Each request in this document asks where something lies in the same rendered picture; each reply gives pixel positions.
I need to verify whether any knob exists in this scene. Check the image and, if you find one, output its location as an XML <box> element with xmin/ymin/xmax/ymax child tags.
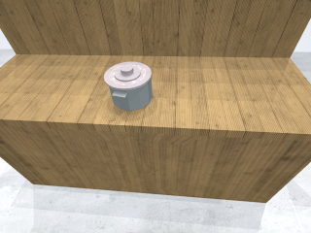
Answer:
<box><xmin>121</xmin><ymin>64</ymin><xmax>134</xmax><ymax>75</ymax></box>

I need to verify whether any table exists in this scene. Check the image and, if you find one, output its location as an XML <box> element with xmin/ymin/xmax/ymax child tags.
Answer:
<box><xmin>0</xmin><ymin>0</ymin><xmax>311</xmax><ymax>203</ymax></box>

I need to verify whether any pot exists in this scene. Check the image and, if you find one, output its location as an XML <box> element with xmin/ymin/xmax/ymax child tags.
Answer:
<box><xmin>109</xmin><ymin>78</ymin><xmax>153</xmax><ymax>111</ymax></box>

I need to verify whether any lid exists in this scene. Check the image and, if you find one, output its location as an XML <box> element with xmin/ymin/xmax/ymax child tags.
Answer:
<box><xmin>104</xmin><ymin>61</ymin><xmax>152</xmax><ymax>90</ymax></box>

